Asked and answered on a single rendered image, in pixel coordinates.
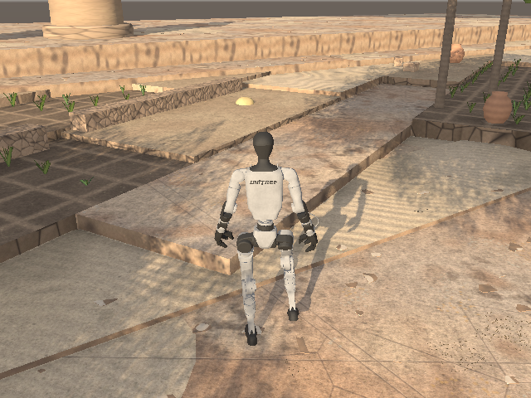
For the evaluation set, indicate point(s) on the right robot thigh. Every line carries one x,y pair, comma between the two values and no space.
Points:
285,240

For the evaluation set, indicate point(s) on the robot left hand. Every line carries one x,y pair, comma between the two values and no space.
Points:
225,236

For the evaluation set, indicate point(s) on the robot right hand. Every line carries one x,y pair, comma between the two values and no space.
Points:
312,239

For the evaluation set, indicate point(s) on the left robot upper arm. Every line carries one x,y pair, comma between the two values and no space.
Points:
233,189

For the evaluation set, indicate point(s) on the robot torso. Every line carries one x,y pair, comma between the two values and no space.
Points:
264,192

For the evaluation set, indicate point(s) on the right robot upper arm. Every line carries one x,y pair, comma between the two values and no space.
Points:
290,175

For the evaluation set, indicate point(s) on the robot left forearm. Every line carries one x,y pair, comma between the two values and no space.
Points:
223,220

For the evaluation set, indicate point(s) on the robot right forearm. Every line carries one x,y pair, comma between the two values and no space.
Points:
306,221

